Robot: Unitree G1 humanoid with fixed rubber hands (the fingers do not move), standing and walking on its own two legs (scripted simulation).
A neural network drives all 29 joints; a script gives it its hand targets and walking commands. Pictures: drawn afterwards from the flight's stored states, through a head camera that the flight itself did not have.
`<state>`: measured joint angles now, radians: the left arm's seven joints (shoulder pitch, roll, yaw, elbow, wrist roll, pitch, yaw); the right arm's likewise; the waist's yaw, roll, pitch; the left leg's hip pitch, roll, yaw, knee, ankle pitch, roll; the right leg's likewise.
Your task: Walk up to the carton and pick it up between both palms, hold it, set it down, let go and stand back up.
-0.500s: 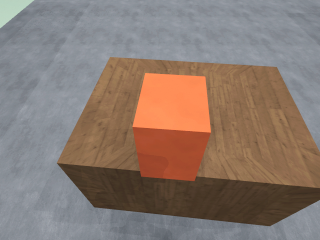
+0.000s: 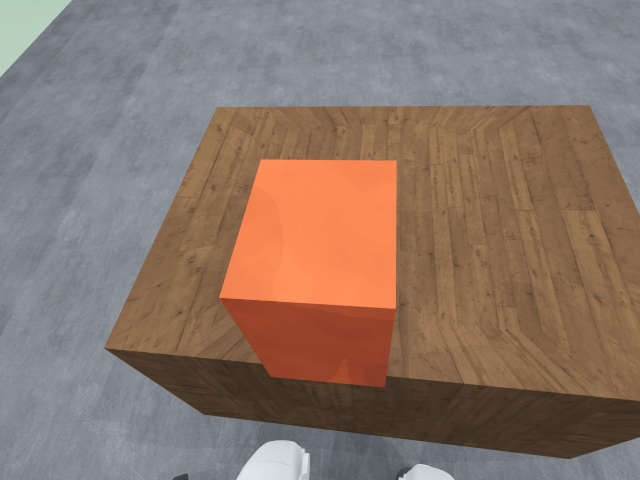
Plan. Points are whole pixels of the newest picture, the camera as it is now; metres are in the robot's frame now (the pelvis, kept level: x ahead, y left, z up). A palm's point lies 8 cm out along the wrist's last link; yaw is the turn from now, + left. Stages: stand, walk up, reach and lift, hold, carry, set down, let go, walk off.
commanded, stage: walk up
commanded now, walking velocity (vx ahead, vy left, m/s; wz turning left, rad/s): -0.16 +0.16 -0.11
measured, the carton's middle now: (326, 280) +0.40 +0.05 -0.06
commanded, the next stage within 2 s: stand in 1.68 s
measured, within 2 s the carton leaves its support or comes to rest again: neither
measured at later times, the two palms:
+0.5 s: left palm out of the picture -0.05 +0.39 -0.15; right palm out of the picture -0.11 -0.11 -0.09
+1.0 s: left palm out of the picture -0.02 +0.36 -0.14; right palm out of the picture -0.17 -0.08 -0.10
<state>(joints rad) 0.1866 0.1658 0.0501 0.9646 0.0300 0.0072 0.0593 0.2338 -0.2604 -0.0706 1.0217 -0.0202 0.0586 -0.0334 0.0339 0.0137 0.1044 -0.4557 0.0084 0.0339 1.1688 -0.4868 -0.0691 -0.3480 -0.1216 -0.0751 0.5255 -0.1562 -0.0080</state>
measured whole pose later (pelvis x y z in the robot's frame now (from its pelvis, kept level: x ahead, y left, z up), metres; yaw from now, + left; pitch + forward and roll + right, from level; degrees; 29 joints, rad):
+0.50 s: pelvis -0.07 +0.14 +0.02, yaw -1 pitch +1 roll -5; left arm 0.26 0.26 0.09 1.02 0.02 0.08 -0.01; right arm 0.40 -0.17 -0.01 0.99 0.00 0.00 -0.01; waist -0.01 -0.06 0.00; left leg -0.19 0.05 0.05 0.36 -0.21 0.01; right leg -0.55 0.05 0.11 1.00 -0.25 -0.02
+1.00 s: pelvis -0.07 +0.12 +0.02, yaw -3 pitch +2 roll -3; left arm 0.22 0.22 0.05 1.09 0.02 0.05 0.00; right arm 0.47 -0.12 0.01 1.08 -0.03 -0.06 -0.03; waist -0.06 -0.03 0.00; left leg -0.16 0.03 0.09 0.31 -0.18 0.05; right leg -0.36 -0.03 -0.01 0.79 -0.32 0.06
